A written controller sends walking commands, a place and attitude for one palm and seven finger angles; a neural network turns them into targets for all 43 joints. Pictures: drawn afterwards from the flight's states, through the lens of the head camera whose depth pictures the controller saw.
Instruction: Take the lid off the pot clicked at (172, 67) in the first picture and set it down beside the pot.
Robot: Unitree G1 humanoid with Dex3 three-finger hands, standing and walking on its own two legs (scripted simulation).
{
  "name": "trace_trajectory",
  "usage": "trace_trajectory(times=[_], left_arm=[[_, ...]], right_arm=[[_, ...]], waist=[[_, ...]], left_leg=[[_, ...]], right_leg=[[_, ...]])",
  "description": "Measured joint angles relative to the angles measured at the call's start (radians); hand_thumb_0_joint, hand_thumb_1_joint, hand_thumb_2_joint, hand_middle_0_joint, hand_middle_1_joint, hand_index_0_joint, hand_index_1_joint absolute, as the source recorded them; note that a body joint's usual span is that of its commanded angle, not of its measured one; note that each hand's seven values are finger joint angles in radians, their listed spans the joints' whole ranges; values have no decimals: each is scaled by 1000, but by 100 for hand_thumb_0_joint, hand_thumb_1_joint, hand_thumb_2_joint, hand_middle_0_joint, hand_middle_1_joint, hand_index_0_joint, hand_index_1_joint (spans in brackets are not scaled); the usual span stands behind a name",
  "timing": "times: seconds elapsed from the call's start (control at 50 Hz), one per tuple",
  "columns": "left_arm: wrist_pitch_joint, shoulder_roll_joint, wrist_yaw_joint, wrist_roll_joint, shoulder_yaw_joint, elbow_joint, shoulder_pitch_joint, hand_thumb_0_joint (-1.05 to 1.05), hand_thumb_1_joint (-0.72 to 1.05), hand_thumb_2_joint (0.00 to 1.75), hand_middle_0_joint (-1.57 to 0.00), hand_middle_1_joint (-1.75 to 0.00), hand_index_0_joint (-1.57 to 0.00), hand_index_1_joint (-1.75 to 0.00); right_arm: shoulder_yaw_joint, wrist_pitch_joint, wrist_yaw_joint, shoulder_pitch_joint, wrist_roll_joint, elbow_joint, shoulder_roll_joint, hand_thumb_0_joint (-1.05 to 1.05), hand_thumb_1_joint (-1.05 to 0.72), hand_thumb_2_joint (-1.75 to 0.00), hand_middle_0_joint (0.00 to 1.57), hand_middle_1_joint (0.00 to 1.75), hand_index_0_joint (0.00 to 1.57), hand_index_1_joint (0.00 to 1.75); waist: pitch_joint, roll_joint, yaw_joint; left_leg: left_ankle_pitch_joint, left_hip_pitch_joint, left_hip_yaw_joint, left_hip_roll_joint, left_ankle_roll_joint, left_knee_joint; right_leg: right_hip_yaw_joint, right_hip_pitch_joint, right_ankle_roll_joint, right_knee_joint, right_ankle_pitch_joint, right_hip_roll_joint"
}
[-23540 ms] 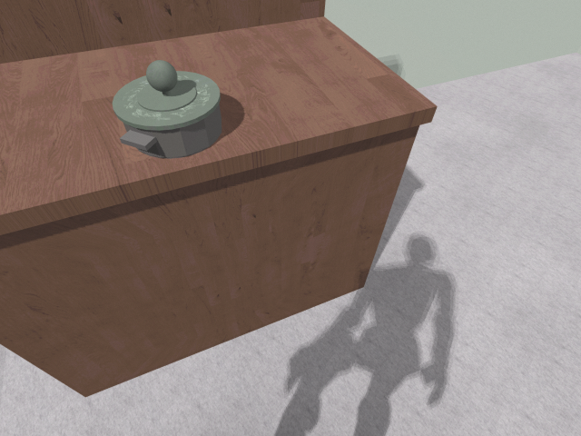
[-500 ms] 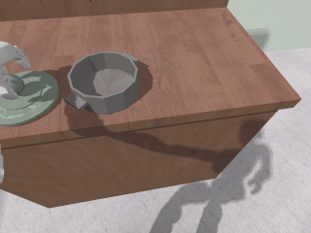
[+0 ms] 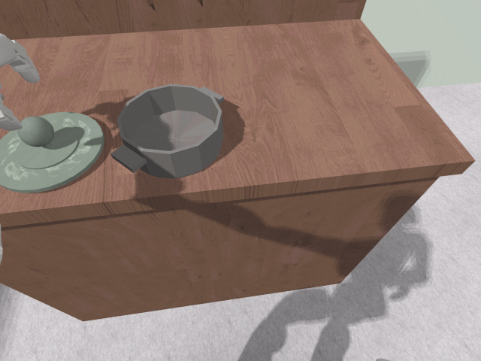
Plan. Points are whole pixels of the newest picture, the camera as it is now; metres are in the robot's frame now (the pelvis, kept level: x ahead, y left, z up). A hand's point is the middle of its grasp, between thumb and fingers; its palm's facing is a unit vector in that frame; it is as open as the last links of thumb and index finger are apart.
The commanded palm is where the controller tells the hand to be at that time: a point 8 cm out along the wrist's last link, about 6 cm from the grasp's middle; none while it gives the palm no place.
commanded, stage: raise the empty hand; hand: left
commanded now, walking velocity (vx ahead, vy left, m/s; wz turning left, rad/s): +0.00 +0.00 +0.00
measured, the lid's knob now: (36, 131) +0.47 +0.34 +0.12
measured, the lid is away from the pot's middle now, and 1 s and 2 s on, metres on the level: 0.23 0.23 0.23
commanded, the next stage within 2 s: draw the hand back to the body in 0.54 s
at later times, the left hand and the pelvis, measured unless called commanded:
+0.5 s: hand out of the picture +0.46 +0.33 +0.26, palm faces -0.20 -0.11 -0.97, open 11.0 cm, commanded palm +0.45 +0.33 +0.32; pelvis +0.00 +0.00 +0.00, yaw +0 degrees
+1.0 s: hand out of the picture +0.44 +0.32 +0.25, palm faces -0.15 -0.07 -0.99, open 11.0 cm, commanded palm +0.39 +0.32 +0.32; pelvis +0.01 -0.01 +0.00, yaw +0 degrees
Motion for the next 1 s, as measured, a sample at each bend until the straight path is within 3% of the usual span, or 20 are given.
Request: trace_trajectory(times=[0.34, 0.68, 0.76, 0.9, 1.0], left_arm=[[39, 43, -19, 32, 8, 22, -87, 0, -14, 91, -50, -60, -51, -60], [76, 55, -33, 44, -16, 36, -124, 0, -14, 91, -50, -60, -51, -60], [77, 51, -33, 37, 8, -31, -77, 0, -14, 91, -50, -60, -51, -60], [88, 33, -34, -13, 74, -233, 99, 0, -14, 91, -50, -60, -51, -60], [121, 2, -40, -43, 75, -338, 175, 0, -14, 91, -50, -60, -51, -60]], right_arm=[[2, -7, 5, 29, -3, 13, -9, 1, -90, -90, 20, 29, 20, 30], [5, -11, 11, 15, -2, 6, -10, 1, -90, -90, 20, 29, 20, 30], [0, -11, 15, 15, -3, -4, -10, 1, -90, -90, 20, 29, 20, 30], [-2, -11, 29, 6, -1, -34, -18, 1, -90, -90, 20, 29, 20, 30], [1, -16, 30, -16, 0, -49, -17, 1, -90, -90, 20, 29, 20, 30]], waist=[[4, 3, -14], [7, 3, -7], [5, 2, -3], [2, 15, 14], [6, 23, 36]], left_leg=[[11, 22, 7, 2, -3, -33], [19, 42, 6, 2, -7, -59], [19, 46, 6, 2, -7, -62], [13, 66, 9, 0, -6, -63], [14, 80, -1, -5, -6, -63]], right_leg=[[7, 15, 0, -24, 9, 2], [4, 30, -2, -38, 10, 1], [5, 33, -3, -41, 10, 1], [6, 52, -2, -39, 3, -1], [-4, 70, -2, -38, -1, -6]])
